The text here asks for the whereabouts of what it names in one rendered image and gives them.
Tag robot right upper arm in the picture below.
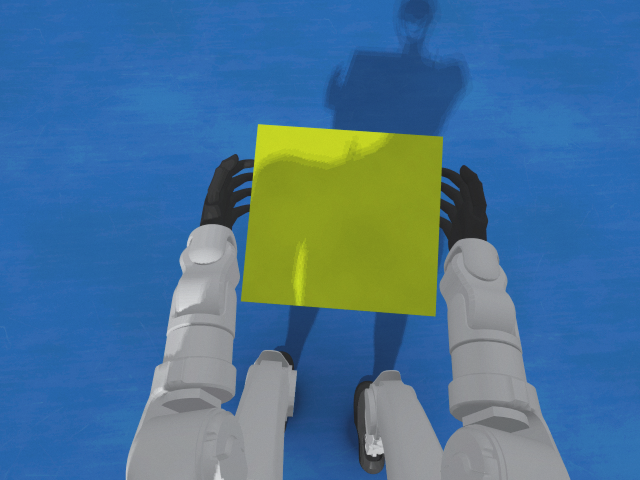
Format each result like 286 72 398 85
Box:
441 424 570 480

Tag robot right shin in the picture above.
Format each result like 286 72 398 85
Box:
365 370 417 455

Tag carton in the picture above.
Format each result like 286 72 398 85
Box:
241 124 443 317

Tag robot left hand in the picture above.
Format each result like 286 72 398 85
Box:
200 154 254 230

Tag robot left upper arm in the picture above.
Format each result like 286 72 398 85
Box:
127 407 248 480

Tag robot left forearm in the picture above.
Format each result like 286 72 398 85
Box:
126 224 240 480

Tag robot right thigh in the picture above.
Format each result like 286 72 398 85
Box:
364 380 443 480

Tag robot right forearm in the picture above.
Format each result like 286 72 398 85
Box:
439 238 570 478

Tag robot right hand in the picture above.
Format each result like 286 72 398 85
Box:
439 165 488 251

